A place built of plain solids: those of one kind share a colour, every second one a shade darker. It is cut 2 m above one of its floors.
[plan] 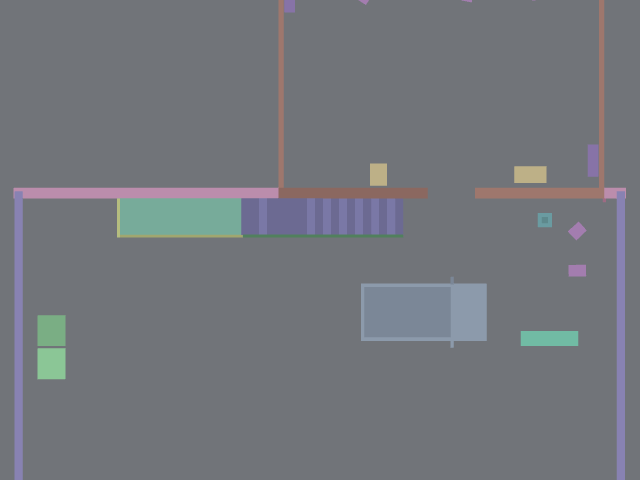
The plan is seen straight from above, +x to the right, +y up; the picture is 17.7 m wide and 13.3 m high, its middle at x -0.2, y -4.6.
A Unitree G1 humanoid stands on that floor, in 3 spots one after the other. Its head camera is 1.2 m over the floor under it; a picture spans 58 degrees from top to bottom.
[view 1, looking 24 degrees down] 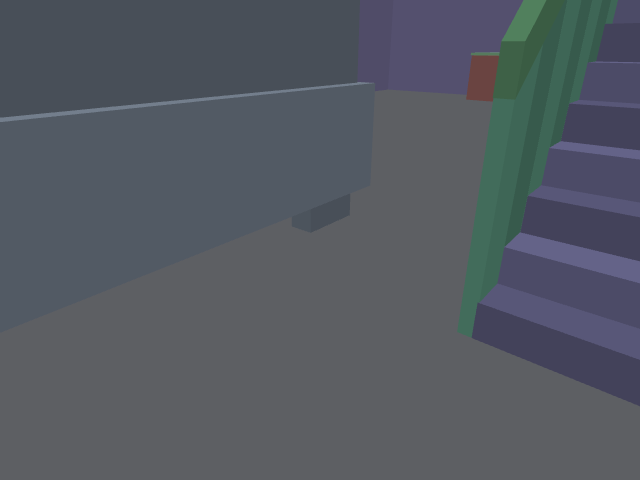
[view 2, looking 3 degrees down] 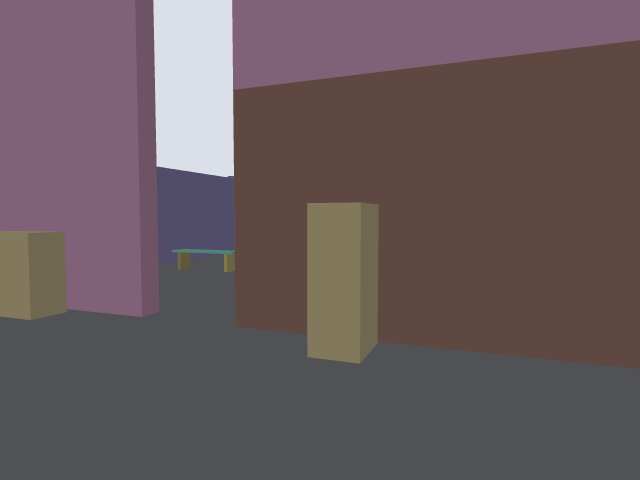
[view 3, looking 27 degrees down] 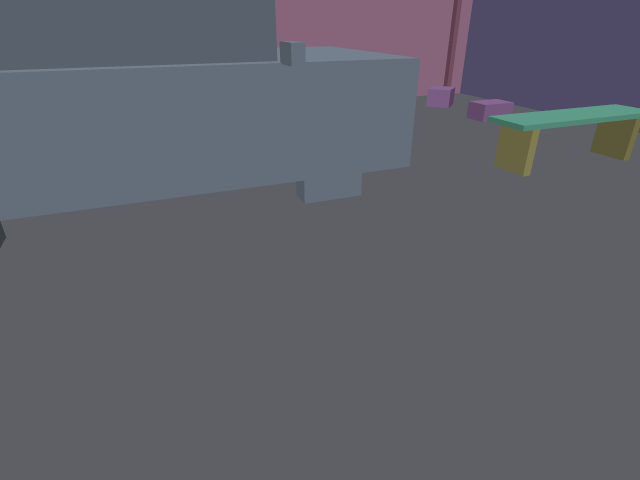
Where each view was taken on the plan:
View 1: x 3.78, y -3.95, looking -140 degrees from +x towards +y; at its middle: ground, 2.95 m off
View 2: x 0.24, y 0.90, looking -69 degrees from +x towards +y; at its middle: filing_cabinet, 3.63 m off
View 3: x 2.56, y -10.15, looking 68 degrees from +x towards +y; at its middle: ground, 2.64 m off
